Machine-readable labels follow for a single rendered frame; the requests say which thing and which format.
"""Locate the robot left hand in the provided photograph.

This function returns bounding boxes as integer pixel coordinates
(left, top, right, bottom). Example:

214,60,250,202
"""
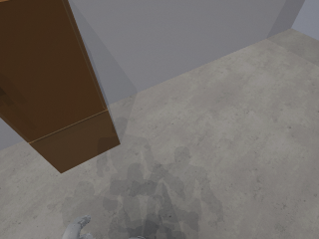
61,214,96,239

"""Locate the cupboard door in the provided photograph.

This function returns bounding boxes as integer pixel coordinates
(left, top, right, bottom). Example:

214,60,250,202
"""
0,0,104,141

